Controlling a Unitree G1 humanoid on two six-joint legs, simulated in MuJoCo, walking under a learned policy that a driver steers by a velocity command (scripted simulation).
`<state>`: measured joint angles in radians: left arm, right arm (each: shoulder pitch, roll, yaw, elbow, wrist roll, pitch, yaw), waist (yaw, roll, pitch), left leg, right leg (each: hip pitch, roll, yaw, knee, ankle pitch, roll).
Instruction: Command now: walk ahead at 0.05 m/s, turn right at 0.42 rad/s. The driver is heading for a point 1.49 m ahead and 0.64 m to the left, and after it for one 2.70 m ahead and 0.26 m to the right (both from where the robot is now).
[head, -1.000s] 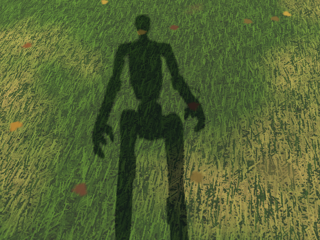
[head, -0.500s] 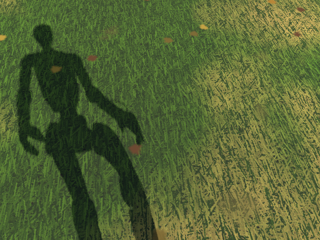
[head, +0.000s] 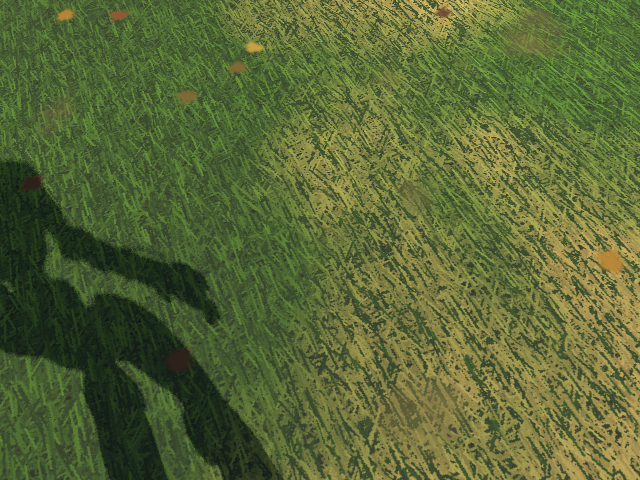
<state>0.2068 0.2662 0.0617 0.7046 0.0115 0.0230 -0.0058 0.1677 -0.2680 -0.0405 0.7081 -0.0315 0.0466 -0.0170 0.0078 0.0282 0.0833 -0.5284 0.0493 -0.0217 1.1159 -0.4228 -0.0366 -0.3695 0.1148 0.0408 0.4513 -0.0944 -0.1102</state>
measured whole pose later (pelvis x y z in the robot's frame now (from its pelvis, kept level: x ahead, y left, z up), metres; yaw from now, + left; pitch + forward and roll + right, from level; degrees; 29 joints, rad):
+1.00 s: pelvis +0.00 +0.00 +0.01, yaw +26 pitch +0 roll +1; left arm 0.23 0.26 0.03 0.71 0.03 0.01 0.03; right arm 0.19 -0.30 -0.07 0.71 -0.01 0.10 0.05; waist 0.01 0.02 0.07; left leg -0.37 -0.02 0.00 0.86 -0.45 -0.04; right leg -0.19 -0.03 -0.12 0.44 -0.26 -0.03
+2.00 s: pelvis +0.01 +0.06 +0.00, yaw +33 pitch -1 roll -1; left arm 0.36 0.26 0.05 1.02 0.01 -0.01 0.00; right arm 0.28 -0.26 -0.03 0.95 -0.03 -0.05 0.01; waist 0.00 -0.03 0.00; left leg -0.22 -0.02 0.05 0.49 -0.29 0.07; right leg -0.11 0.00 0.02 0.46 -0.35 -0.05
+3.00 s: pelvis +0.45 +0.36 -0.01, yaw +33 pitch +1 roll -1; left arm 0.48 0.18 0.02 1.09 0.03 -0.09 0.02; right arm -0.02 -0.19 -0.02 0.87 -0.03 -0.06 0.02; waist 0.07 0.01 0.06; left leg -0.47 0.01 0.09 0.52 -0.10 0.10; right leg 0.13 0.07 -0.06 0.28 -0.41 -0.06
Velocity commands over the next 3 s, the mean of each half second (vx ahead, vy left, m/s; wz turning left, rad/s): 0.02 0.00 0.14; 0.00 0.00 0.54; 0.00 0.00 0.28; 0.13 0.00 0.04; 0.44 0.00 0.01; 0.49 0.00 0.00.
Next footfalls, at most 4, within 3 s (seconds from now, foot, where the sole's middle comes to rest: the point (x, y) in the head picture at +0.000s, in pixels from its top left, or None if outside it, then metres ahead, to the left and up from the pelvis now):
0.28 left None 0.04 0.13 -0.77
0.66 right None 0.07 -0.07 -0.77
1.10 left None -0.03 0.12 -0.77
1.52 right None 0.07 -0.06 -0.77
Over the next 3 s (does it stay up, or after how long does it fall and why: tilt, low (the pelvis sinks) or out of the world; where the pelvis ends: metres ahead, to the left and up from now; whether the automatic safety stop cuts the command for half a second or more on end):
stays up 0.45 0.36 -0.01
